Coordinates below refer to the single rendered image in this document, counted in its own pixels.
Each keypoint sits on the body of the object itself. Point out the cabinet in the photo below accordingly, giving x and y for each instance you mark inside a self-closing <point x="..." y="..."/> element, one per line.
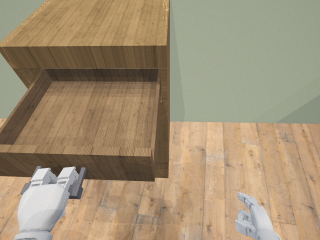
<point x="97" y="34"/>

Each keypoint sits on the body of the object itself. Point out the robot left hand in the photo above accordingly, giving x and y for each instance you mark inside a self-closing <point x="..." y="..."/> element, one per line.
<point x="44" y="202"/>

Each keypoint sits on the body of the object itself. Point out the right robot forearm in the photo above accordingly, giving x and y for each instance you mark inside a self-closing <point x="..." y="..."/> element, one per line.
<point x="267" y="234"/>

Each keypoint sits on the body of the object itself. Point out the robot right hand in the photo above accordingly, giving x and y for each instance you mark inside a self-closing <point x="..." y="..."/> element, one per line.
<point x="249" y="224"/>

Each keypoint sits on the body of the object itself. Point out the drawer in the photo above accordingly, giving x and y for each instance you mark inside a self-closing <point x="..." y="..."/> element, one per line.
<point x="103" y="119"/>

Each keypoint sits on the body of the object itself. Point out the left robot forearm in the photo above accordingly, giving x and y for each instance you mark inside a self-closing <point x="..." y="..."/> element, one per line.
<point x="34" y="235"/>

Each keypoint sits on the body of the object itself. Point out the handle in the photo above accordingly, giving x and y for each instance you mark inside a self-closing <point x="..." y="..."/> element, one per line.
<point x="74" y="190"/>

